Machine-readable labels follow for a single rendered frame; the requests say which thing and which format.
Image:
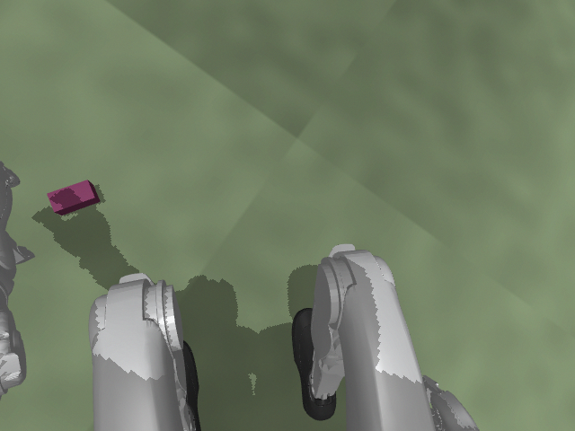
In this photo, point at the small box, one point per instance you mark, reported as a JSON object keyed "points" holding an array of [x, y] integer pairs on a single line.
{"points": [[72, 198]]}

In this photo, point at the left robot arm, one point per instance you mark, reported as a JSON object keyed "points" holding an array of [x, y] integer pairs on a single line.
{"points": [[12, 353]]}

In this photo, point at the right robot foot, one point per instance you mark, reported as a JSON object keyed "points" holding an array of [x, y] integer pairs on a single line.
{"points": [[303, 349]]}

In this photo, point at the left robot foot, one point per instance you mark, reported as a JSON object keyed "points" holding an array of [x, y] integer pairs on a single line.
{"points": [[192, 383]]}

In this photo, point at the right robot hand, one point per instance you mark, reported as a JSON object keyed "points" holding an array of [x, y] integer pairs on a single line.
{"points": [[447, 411]]}

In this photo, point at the left robot hand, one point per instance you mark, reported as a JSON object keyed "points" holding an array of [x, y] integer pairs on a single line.
{"points": [[8, 179]]}

